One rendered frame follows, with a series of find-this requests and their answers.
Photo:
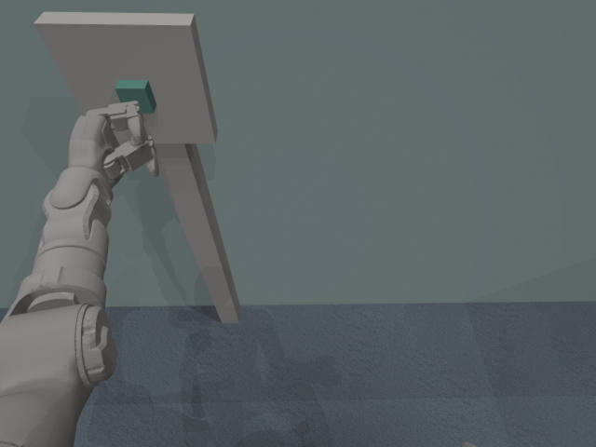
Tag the panel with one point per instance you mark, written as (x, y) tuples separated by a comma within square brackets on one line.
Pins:
[(93, 50)]

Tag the left robot hand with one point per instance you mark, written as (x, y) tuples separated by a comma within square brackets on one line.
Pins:
[(93, 144)]

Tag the button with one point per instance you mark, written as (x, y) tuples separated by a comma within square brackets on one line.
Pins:
[(137, 90)]

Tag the left robot upper arm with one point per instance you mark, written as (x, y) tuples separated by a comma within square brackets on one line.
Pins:
[(50, 361)]

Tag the left robot forearm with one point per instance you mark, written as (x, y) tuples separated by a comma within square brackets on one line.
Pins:
[(72, 254)]

